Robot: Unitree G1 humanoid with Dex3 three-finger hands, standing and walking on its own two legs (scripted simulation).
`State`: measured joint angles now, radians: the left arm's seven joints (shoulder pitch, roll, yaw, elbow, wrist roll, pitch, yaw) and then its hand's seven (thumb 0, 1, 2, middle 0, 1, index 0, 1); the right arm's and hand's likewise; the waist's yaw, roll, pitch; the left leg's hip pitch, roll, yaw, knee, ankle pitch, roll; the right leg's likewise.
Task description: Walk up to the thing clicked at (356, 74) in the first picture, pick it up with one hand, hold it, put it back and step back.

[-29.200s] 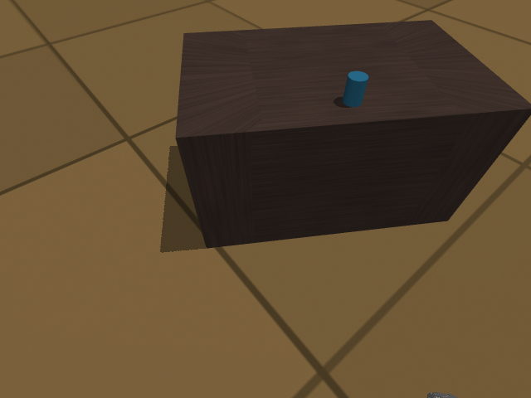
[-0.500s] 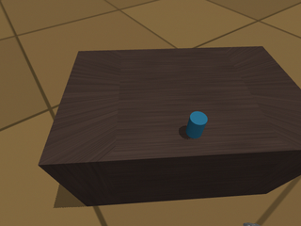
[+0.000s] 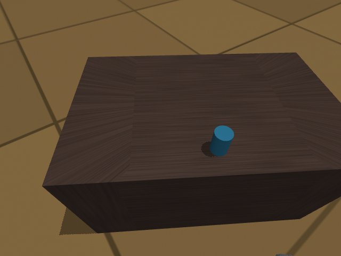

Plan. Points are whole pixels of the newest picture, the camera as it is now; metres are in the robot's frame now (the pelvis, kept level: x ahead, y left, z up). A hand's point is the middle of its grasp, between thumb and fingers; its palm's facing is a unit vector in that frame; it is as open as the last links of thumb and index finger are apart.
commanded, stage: stand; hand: right
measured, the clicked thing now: (221, 141) +0.46 -0.17 -0.09
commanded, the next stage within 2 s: step back in 0.26 s
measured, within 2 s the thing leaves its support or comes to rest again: neither
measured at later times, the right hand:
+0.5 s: hand out of the picture +0.07 -0.29 -0.17, palm faces -0.01 +0.93 -0.36, open 7.4 cm
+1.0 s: hand out of the picture -0.04 -0.25 -0.15, palm faces -0.14 +0.90 -0.42, open 7.4 cm
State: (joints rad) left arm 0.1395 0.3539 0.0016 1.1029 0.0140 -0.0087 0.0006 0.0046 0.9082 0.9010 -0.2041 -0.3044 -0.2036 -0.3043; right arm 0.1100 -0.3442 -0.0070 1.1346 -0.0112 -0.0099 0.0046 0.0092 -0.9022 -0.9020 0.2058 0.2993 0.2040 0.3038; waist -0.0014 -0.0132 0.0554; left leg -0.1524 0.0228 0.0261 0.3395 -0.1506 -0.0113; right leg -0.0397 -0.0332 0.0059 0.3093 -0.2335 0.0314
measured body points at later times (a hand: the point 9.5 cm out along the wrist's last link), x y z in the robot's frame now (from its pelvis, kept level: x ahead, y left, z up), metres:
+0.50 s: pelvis -0.04 -0.02 -0.02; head +0.02 -0.02 +0.42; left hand +0.05 +0.31 -0.14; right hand +0.07 -0.34 -0.15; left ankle +0.02 +0.12 -0.75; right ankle -0.04 -0.14 -0.75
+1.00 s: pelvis -0.14 +0.01 -0.02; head -0.07 +0.05 +0.43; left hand -0.03 +0.33 -0.15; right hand -0.03 -0.29 -0.13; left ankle -0.14 +0.12 -0.75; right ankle -0.13 -0.14 -0.67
